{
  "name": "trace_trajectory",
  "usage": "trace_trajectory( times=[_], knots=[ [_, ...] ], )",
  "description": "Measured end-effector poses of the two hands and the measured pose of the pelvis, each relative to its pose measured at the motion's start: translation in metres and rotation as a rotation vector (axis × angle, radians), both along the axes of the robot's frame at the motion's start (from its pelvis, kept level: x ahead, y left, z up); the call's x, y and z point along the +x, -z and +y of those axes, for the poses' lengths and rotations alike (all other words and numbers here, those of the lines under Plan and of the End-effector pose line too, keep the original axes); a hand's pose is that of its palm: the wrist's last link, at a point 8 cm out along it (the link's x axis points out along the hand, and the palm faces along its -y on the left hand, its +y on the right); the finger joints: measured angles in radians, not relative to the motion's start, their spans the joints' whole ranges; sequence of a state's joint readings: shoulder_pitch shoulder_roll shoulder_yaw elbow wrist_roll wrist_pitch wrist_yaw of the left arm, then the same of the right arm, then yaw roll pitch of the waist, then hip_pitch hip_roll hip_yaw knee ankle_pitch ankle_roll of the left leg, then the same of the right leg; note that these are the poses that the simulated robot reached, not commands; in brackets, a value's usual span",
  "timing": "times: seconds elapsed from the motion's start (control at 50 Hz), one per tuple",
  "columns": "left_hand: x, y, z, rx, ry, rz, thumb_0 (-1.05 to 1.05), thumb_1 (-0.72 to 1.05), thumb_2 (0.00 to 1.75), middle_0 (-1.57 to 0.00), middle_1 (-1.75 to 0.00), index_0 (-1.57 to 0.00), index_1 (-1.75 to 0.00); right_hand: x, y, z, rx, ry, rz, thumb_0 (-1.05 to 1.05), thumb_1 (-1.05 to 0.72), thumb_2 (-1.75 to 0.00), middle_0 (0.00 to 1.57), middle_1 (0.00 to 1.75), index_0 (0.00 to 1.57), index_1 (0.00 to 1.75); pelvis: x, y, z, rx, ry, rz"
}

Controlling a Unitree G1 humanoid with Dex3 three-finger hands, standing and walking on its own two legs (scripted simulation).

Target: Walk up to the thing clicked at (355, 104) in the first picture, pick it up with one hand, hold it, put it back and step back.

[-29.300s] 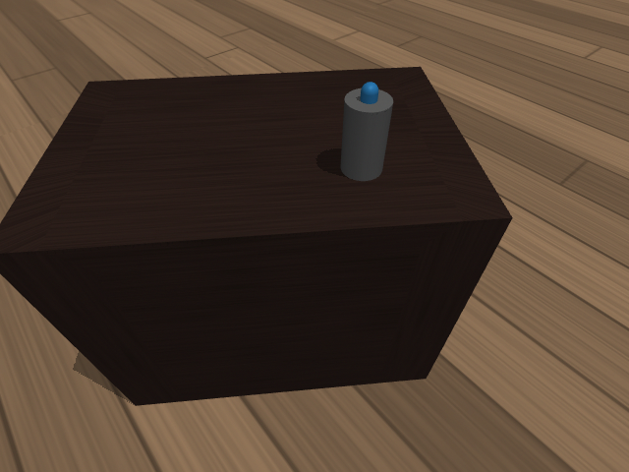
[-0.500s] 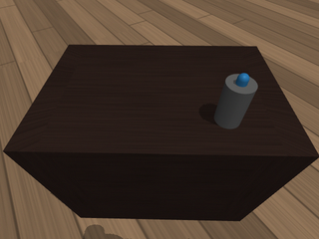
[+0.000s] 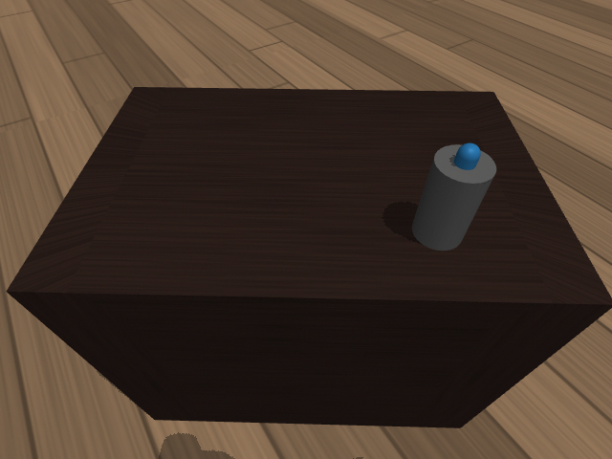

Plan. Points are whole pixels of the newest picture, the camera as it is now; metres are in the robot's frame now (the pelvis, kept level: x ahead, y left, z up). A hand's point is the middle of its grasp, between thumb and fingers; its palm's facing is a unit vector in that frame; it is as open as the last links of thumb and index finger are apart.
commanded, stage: stand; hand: right
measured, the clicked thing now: (452, 193) +0.48 -0.22 +0.06
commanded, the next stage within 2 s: step back in 0.18 s
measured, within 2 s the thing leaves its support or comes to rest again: neither
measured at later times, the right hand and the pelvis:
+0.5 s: hand out of the picture +0.05 -0.28 -0.18, palm faces -0.03 +0.92 -0.39, open 7.4 cm; pelvis -0.06 +0.00 -0.03, yaw +1 degrees
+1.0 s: hand out of the picture -0.05 -0.22 -0.15, palm faces -0.01 +0.90 -0.43, open 7.4 cm; pelvis -0.15 +0.05 -0.02, yaw -2 degrees
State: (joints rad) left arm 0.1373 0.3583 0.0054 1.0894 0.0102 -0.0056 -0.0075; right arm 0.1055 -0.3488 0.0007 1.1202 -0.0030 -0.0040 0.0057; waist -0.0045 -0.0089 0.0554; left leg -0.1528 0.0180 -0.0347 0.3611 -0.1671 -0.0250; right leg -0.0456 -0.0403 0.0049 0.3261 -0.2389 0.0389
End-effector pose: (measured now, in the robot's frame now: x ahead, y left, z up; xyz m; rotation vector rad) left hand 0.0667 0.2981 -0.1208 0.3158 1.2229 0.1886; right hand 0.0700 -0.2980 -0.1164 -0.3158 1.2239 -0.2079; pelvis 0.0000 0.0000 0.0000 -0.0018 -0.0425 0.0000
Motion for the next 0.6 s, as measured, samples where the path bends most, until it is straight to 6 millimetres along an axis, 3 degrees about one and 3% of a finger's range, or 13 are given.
trace_trajectory(
  times=[0.2, 0.34, 0.46, 0.6],
  knots=[
    [-0.007, 0.001, 0.002, -0.002, -0.011, 0.01, 0.0, 0.9, 0.9, -0.2, -0.3, -0.21, -0.3, -0.004, 0.0, -0.001, -0.002, 0.001, 0.007, 0.0, -0.91, -0.9, 0.2, 0.3, 0.2, 0.3, -0.003, 0.001, 0.001, -0.001, 0.0, 0.001],
    [-0.019, 0.008, 0.013, 0.036, -0.037, 0.011, 0.0, 0.9, 0.9, -0.2, -0.3, -0.21, -0.3, -0.011, 0.009, -0.012, -0.019, 0.0, 0.017, 0.0, -0.9, -0.9, 0.2, 0.3, 0.2, 0.3, -0.031, 0.012, -0.002, -0.005, -0.007, 0.008],
    [-0.04, 0.012, 0.013, 0.06, -0.031, 0.008, 0.0, 0.9, 0.9, -0.2, -0.3, -0.21, -0.3, -0.022, 0.02, -0.027, -0.037, -0.009, 0.004, 0.0, -0.91, -0.9, 0.2, 0.3, 0.2, 0.3, -0.054, 0.024, -0.006, -0.011, -0.021, 0.003],
    [-0.053, 0.011, 0.025, 0.056, -0.001, -0.02, 0.01, 0.9, 0.9, -0.21, -0.3, -0.21, -0.3, -0.05, 0.017, -0.013, -0.05, -0.019, 0.019, 0.0, -0.91, -0.9, 0.2, 0.3, 0.2, 0.3, -0.076, 0.024, 0.014, 0.007, -0.04, 0.024]
  ],
)
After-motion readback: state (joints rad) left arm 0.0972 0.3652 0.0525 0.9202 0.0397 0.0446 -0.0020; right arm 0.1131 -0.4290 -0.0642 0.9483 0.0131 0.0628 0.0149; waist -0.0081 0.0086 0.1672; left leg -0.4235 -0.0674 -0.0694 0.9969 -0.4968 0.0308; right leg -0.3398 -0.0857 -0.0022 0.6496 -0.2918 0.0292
